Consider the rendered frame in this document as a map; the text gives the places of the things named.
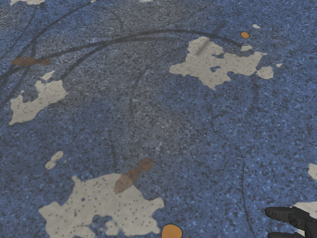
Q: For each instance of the right robot hand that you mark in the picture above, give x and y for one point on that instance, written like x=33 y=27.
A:
x=296 y=217

